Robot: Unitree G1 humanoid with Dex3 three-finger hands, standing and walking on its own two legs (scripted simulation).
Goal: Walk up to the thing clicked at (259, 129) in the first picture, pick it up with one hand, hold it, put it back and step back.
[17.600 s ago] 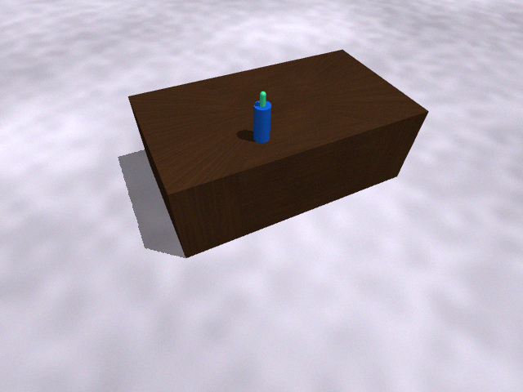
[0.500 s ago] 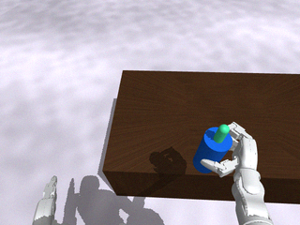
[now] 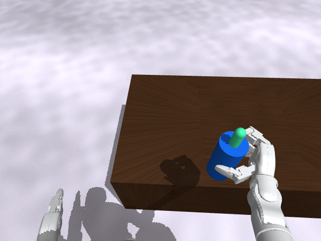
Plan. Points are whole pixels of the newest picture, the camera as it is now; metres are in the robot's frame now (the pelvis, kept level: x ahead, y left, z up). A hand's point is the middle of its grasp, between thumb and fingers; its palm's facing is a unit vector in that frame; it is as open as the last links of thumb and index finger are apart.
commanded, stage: crouch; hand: right
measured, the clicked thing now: (228, 153) +0.33 -0.15 +0.03
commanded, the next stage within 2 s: lower in 1.04 s
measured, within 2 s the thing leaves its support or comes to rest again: neither
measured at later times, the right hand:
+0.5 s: hand (231, 148) +0.41 -0.21 -0.08, palm faces +0.24 +0.97 -0.02, open 10.2 cm
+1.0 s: hand (226, 146) +0.45 -0.21 -0.14, palm faces +0.24 +0.97 -0.03, open 10.2 cm
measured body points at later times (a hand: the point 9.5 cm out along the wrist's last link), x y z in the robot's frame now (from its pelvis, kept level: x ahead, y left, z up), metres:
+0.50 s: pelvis -0.02 +0.00 -0.06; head +0.10 -0.05 +0.37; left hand +0.14 +0.27 -0.04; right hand +0.39 -0.26 -0.08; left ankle +0.02 +0.13 -0.70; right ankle +0.01 -0.11 -0.70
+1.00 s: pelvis -0.02 -0.01 -0.10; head +0.13 -0.07 +0.32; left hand +0.14 +0.27 -0.05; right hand +0.43 -0.26 -0.14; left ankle +0.02 +0.13 -0.70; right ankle +0.01 -0.11 -0.70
